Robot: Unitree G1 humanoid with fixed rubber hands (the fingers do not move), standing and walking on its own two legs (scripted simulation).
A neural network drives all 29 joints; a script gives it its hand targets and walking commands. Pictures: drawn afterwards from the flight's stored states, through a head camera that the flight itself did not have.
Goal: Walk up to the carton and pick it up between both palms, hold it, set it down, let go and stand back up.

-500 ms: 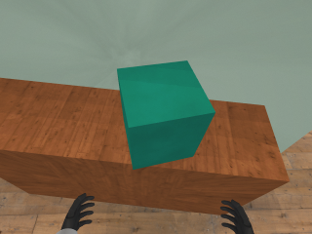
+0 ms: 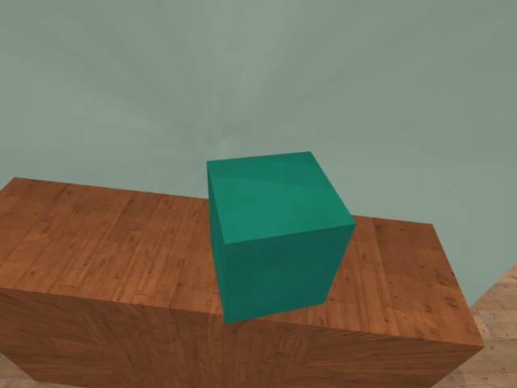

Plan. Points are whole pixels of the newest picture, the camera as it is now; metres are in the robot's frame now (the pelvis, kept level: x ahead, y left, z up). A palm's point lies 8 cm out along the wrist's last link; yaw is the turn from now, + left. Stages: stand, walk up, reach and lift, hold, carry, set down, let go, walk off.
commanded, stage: stand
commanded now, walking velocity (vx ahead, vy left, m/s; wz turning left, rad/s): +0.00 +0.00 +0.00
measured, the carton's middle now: (268, 236) +0.42 +0.02 -0.01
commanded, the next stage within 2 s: none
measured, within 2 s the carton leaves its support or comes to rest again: neither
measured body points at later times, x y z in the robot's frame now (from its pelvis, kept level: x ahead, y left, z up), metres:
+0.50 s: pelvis -0.04 +0.00 +0.00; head -0.08 +0.03 +0.45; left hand -0.02 +0.27 -0.16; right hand +0.04 -0.28 -0.11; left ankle -0.03 +0.16 -0.74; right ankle -0.02 -0.12 -0.74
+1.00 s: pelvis -0.04 +0.00 +0.00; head -0.05 +0.03 +0.45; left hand -0.02 +0.28 -0.16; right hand +0.04 -0.27 -0.12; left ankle -0.03 +0.16 -0.74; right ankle -0.02 -0.12 -0.74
